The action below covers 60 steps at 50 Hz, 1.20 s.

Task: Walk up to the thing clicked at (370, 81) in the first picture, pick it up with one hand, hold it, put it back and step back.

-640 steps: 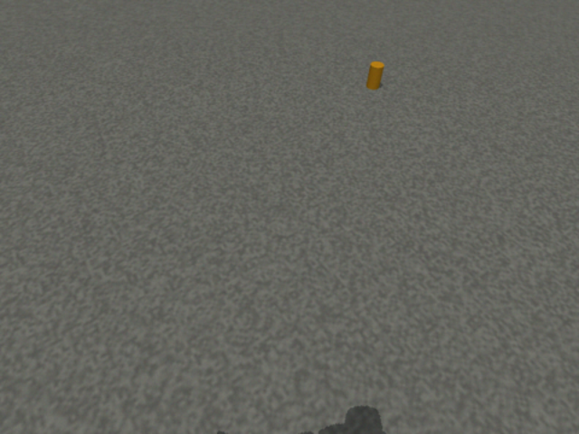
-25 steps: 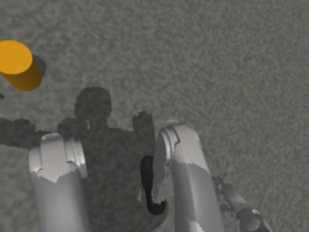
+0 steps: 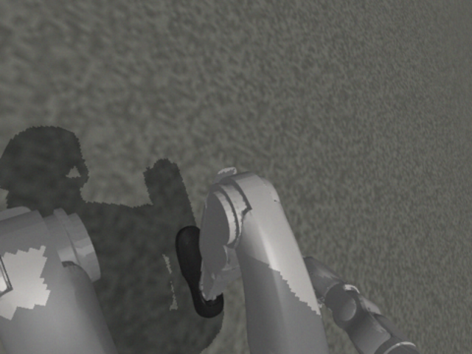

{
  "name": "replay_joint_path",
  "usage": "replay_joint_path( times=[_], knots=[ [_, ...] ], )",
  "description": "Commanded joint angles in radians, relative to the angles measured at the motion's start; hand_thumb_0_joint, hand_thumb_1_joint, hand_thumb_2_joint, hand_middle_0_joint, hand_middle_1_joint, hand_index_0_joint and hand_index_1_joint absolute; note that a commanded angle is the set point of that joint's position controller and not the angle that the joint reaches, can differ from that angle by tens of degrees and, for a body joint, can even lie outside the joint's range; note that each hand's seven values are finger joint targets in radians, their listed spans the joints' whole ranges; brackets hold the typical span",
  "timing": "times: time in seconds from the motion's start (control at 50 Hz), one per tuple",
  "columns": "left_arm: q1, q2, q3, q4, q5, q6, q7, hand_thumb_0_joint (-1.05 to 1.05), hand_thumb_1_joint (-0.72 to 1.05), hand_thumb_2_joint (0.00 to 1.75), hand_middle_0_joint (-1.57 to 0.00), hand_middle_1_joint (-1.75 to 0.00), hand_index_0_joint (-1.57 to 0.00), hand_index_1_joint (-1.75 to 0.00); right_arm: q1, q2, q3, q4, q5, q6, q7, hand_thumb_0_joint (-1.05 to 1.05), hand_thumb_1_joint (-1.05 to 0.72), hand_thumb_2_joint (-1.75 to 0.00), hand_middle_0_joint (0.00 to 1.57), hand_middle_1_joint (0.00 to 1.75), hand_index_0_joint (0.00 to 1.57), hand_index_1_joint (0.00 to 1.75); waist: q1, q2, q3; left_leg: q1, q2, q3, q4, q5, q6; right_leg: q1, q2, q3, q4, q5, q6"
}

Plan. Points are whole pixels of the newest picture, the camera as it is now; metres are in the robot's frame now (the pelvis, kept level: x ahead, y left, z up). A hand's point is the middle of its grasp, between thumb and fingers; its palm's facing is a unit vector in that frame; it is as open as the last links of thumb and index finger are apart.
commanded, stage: close in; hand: left
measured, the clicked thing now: out of the picture +0.50 +0.31 -0.22
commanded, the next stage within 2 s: close in 0.66 s
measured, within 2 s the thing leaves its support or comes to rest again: leaves its support in 1.86 s
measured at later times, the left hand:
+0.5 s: hand out of the picture +0.47 +0.33 -0.17, palm faces +0.47 -0.88 -0.02, open 17.0 cm
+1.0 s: hand out of the picture +0.47 +0.32 -0.17, palm faces +0.47 -0.88 -0.03, open 14.8 cm
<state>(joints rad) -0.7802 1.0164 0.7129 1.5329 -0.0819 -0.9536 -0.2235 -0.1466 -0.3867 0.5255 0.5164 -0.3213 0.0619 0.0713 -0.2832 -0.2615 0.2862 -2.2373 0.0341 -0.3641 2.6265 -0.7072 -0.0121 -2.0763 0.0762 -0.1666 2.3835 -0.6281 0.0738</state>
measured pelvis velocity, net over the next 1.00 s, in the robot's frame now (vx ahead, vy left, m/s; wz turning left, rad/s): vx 0.00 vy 0.00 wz -0.02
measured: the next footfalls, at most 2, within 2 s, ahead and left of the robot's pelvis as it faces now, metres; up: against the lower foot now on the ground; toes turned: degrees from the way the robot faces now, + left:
none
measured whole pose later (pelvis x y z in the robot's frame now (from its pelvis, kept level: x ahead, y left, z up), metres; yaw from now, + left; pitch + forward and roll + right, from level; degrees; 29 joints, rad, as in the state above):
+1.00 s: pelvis +0.00 +0.00 +0.00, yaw -1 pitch +16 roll -18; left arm -0.83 0.98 0.54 1.56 -0.03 -1.06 0.03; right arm -0.19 -0.37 0.54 0.53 -0.37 0.12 0.12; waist -0.30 -0.28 0.30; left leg -2.24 0.03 -0.41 2.63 -0.72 -0.03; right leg -2.07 0.08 -0.20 2.36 -0.62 0.09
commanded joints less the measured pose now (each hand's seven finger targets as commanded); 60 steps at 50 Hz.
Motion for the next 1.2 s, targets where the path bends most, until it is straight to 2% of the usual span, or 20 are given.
replay_joint_path(
  times=[0.0,0.06,0.08,0.14,0.32,0.4,0.48,0.6,0.7,0.72,0.74,0.76,0.78,0.84,0.96,1.02,1.04,1.06,1.08,1.18],
  knots=[
    [-0.209,0.281,-0.018,-0.157,0.023,-0.112,0.087,0.00,-0.48,0.20,-0.04,-0.19,-0.08,-0.16,0.045,-0.356,-0.112,-0.010,-0.039,0.033,-0.018,0.00,-0.89,-0.90,0.20,0.30,0.20,0.30,-0.091,0.657,-0.583,0.504,0.080,0.084,-0.334,0.218,-0.028,0.245,0.014,-0.157,-0.133,0.185,-0.069],
    [-0.232,0.238,-0.063,-0.158,0.030,-0.129,0.109,0.00,-0.47,0.20,-0.05,-0.19,-0.09,-0.16,0.021,-0.363,-0.113,-0.015,-0.045,0.043,-0.014,0.00,-0.89,-0.90,0.20,0.30,0.20,0.30,-0.121,0.654,-0.546,0.489,0.080,0.066,-0.341,0.159,-0.029,0.214,0.014,-0.167,-0.127,0.156,-0.067],
    [-0.226,0.224,-0.068,-0.155,0.030,-0.130,0.115,0.00,-0.46,0.21,-0.06,-0.19,-0.09,-0.16,0.033,-0.364,-0.114,-0.012,-0.047,0.047,-0.013,0.00,-0.90,-0.90,0.20,0.30,0.20,0.30,-0.127,0.653,-0.560,0.511,0.081,0.063,-0.339,0.181,-0.030,0.229,0.014,-0.168,-0.127,0.178,-0.063],
    [-0.227,0.209,-0.086,-0.134,0.031,-0.131,0.136,0.00,-0.49,0.21,-0.06,-0.19,-0.09,-0.16,0.032,-0.362,-0.110,-0.012,-0.047,0.055,-0.008,0.00,-0.90,-0.90,0.20,0.30,0.20,0.30,-0.135,0.607,-0.540,0.462,0.074,0.060,-0.332,0.146,-0.021,0.231,0.020,-0.170,-0.136,0.165,-0.061],
    [-0.231,0.188,-0.106,-0.109,0.047,-0.147,0.200,0.00,-0.51,0.20,-0.04,-0.17,-0.07,-0.16,0.022,-0.353,-0.100,-0.017,-0.052,0.074,0.009,0.00,-0.90,-0.90,0.20,0.30,0.20,0.30,-0.141,0.590,-0.527,0.444,0.071,0.054,-0.322,0.148,-0.019,0.239,0.026,-0.174,-0.139,0.176,-0.059],
    [-0.244,0.175,-0.108,-0.108,0.038,-0.159,0.225,0.00,-0.51,0.20,-0.04,-0.16,-0.06,-0.15,0.023,-0.352,-0.093,-0.022,-0.056,0.078,0.016,0.00,-0.90,-0.90,0.20,0.30,0.20,0.30,-0.146,0.596,-0.540,0.437,0.067,0.059,-0.316,0.159,-0.018,0.266,0.032,-0.177,-0.146,0.192,-0.059],
    [-0.247,0.159,-0.140,-0.106,0.053,-0.158,0.230,0.00,-0.50,0.21,-0.04,-0.17,-0.06,-0.16,0.026,-0.342,-0.089,-0.011,-0.058,0.082,0.018,0.00,-0.90,-0.90,0.20,0.30,0.20,0.30,-0.157,0.582,-0.543,0.424,0.066,0.065,-0.306,0.160,-0.013,0.272,0.035,-0.177,-0.156,0.202,-0.058],
    [-0.254,0.144,-0.142,-0.112,0.043,-0.159,0.243,0.00,-0.51,0.20,-0.03,-0.16,-0.05,-0.14,0.030,-0.347,-0.097,-0.009,-0.056,0.079,0.020,0.00,-0.91,-0.90,0.20,0.30,0.20,0.30,-0.152,0.563,-0.554,0.412,0.063,0.075,-0.297,0.145,-0.007,0.290,0.036,-0.174,-0.172,0.203,-0.058],
    [-0.259,0.132,-0.155,-0.106,0.051,-0.163,0.254,0.00,-0.52,0.20,-0.02,-0.15,-0.04,-0.14,0.028,-0.347,-0.099,0.006,-0.059,0.076,0.022,0.00,-0.91,-0.90,0.20,0.30,0.20,0.30,-0.160,0.588,-0.547,0.431,0.063,0.066,-0.309,0.151,-0.014,0.277,0.037,-0.184,-0.167,0.205,-0.061],
    [-0.268,0.111,-0.172,-0.111,0.053,-0.165,0.255,0.00,-0.52,0.19,-0.02,-0.14,-0.04,-0.13,0.019,-0.346,-0.101,0.000,-0.058,0.075,0.023,0.00,-0.91,-0.90,0.20,0.30,0.20,0.30,-0.160,0.589,-0.533,0.429,0.064,0.062,-0.320,0.152,-0.016,0.267,0.034,-0.187,-0.163,0.204,-0.063],
    [-0.262,0.128,-0.161,-0.110,0.056,-0.165,0.256,0.00,-0.53,0.20,-0.02,-0.15,-0.04,-0.14,0.017,-0.346,-0.104,0.005,-0.057,0.076,0.023,0.00,-0.91,-0.90,0.20,0.30,0.20,0.30,-0.152,0.582,-0.540,0.428,0.065,0.066,-0.315,0.140,-0.015,0.263,0.036,-0.183,-0.166,0.194,-0.064],
    [-0.261,0.133,-0.165,-0.109,0.059,-0.167,0.256,0.00,-0.45,0.23,-0.04,-0.12,-0.03,-0.13,0.019,-0.347,-0.105,0.009,-0.056,0.075,0.023,0.00,-0.89,-0.90,0.20,0.30,0.20,0.30,-0.157,0.590,-0.537,0.431,0.065,0.065,-0.314,0.143,-0.015,0.262,0.035,-0.184,-0.165,0.197,-0.064],
    [-0.266,0.123,-0.164,-0.110,0.054,-0.169,0.255,0.00,-0.37,0.28,-0.12,-0.20,-0.11,-0.21,0.023,-0.348,-0.104,0.007,-0.058,0.075,0.024,0.00,-0.88,-0.90,0.20,0.30,0.20,0.30,-0.163,0.583,-0.551,0.438,0.064,0.065,-0.311,0.153,-0.015,0.275,0.035,-0.185,-0.169,0.208,-0.062],
    [-0.272,0.133,-0.162,-0.115,0.051,-0.172,0.259,0.00,-0.13,0.37,-0.23,-0.29,-0.24,-0.29,0.014,-0.347,-0.104,0.008,-0.057,0.072,0.023,0.00,-0.88,-0.90,0.20,0.30,0.20,0.30,-0.157,0.579,-0.549,0.428,0.063,0.068,-0.309,0.152,-0.012,0.278,0.034,-0.180,-0.173,0.207,-0.063],
    [-0.282,0.110,-0.182,-0.121,0.054,-0.174,0.258,0.00,0.11,0.48,-0.37,-0.39,-0.37,-0.39,0.014,-0.345,-0.104,0.017,-0.057,0.074,0.021,0.00,-0.86,-0.89,0.20,0.30,0.20,0.30,-0.170,0.611,-0.564,0.473,0.067,0.059,-0.324,0.190,-0.020,0.280,0.031,-0.182,-0.169,0.231,-0.065],
    [-0.280,0.141,-0.168,-0.109,0.061,-0.170,0.260,0.00,0.16,0.51,-0.41,-0.43,-0.41,-0.43,0.013,-0.345,-0.108,0.023,-0.055,0.077,0.019,0.00,-0.87,-0.89,0.20,0.30,0.20,0.30,-0.159,0.609,-0.562,0.465,0.067,0.066,-0.319,0.184,-0.016,0.274,0.030,-0.172,-0.173,0.225,-0.067],
    [-0.285,0.129,-0.172,-0.113,0.060,-0.169,0.262,0.00,0.19,0.52,-0.43,-0.43,-0.42,-0.43,0.015,-0.347,-0.105,0.021,-0.059,0.080,0.018,0.00,-0.86,-0.89,0.20,0.30,0.20,0.30,-0.170,0.611,-0.572,0.482,0.069,0.060,-0.320,0.206,-0.019,0.284,0.029,-0.176,-0.173,0.242,-0.065],
    [-0.284,0.137,-0.168,-0.112,0.061,-0.168,0.264,0.00,0.20,0.54,-0.44,-0.45,-0.43,-0.45,0.011,-0.342,-0.107,0.028,-0.058,0.080,0.019,0.00,-0.86,-0.89,0.20,0.30,0.20,0.30,-0.160,0.619,-0.571,0.477,0.069,0.066,-0.319,0.208,-0.018,0.280,0.029,-0.168,-0.172,0.240,-0.067],
    [-0.295,0.128,-0.172,-0.115,0.059,-0.169,0.264,0.00,0.21,0.56,-0.47,-0.48,-0.47,-0.48,0.008,-0.347,-0.104,0.021,-0.061,0.080,0.018,0.00,-0.86,-0.89,0.20,0.30,0.20,0.30,-0.173,0.614,-0.581,0.487,0.069,0.061,-0.319,0.216,-0.019,0.283,0.029,-0.176,-0.175,0.247,-0.065],
    [-0.301,0.150,-0.159,-0.096,0.063,-0.165,0.278,0.00,0.30,0.69,-0.62,-0.64,-0.61,-0.64,0.004,-0.341,-0.101,0.021,-0.058,0.085,0.017,0.00,-0.86,-0.89,0.20,0.30,0.20,0.30,-0.168,0.598,-0.551,0.439,0.066,0.065,-0.326,0.162,-0.011,0.274,0.029,-0.173,-0.187,0.207,-0.067]
  ],
)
